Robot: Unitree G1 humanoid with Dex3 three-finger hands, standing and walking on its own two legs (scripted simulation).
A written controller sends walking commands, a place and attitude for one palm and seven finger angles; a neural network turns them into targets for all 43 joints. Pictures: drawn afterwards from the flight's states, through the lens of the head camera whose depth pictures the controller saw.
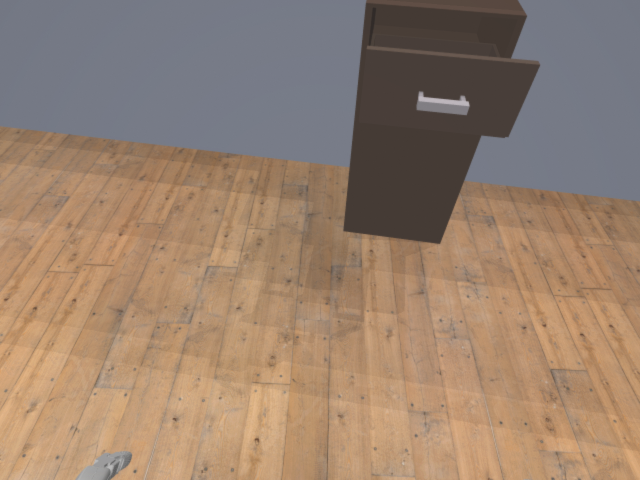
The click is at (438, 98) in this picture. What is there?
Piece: drawer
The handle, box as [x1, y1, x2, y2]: [417, 91, 469, 114]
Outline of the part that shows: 419,91 417,109 459,114 466,114 469,105 468,101 465,100 464,96 460,96 458,100 423,97 422,92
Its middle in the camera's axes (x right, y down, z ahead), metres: +0.28 -0.32 +0.89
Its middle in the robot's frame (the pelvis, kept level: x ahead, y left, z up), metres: +0.90 -0.24 +0.04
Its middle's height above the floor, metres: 0.81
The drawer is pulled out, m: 0.29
